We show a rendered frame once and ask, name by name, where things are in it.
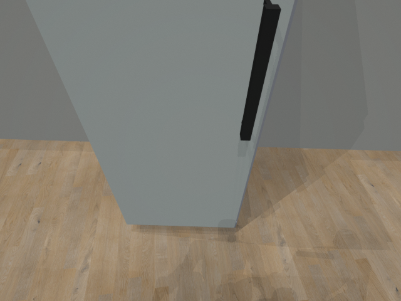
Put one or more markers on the handle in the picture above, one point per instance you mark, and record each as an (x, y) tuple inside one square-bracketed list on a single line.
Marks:
[(267, 31)]

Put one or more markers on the fridge door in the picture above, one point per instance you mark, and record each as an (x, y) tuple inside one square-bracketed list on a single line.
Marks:
[(160, 88)]

